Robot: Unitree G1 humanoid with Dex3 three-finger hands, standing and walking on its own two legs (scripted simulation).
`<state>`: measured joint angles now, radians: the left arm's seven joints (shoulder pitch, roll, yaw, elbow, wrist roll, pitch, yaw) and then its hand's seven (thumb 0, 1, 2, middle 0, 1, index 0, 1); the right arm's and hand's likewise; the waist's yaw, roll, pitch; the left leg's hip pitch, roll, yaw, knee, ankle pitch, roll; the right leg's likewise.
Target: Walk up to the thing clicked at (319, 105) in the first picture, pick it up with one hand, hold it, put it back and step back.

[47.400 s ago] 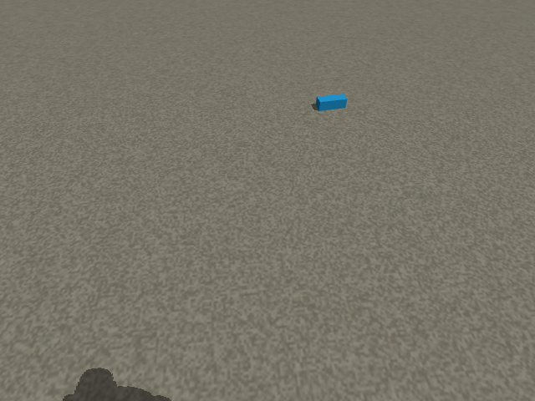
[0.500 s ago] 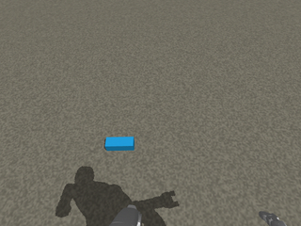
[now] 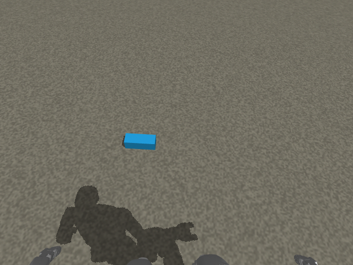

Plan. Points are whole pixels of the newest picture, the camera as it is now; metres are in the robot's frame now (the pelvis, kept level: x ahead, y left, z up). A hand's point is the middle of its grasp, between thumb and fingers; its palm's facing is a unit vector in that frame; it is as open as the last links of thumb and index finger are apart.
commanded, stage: step back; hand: left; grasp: from above
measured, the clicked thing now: (140, 141) +0.90 +0.23 -0.73
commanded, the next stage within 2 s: stand in 1.30 s
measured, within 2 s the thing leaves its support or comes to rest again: neither
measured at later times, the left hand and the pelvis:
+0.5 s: hand out of the picture -0.10 +0.27 -0.14, palm faces +0.08 -0.90 -0.42, open 7.4 cm; pelvis -0.15 -0.02 +0.00, yaw +4 degrees
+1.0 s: hand out of the picture -0.10 +0.27 -0.16, palm faces +0.09 -0.93 -0.35, open 7.4 cm; pelvis -0.13 +0.00 +0.00, yaw +4 degrees
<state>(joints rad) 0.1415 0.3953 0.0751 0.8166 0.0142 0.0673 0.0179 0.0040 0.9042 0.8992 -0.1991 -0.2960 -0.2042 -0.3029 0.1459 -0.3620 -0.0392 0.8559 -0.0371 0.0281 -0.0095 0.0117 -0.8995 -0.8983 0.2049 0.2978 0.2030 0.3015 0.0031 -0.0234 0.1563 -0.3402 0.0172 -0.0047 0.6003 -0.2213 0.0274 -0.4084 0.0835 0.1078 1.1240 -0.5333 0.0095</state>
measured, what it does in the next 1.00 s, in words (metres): walks backwards: right foot, then left foot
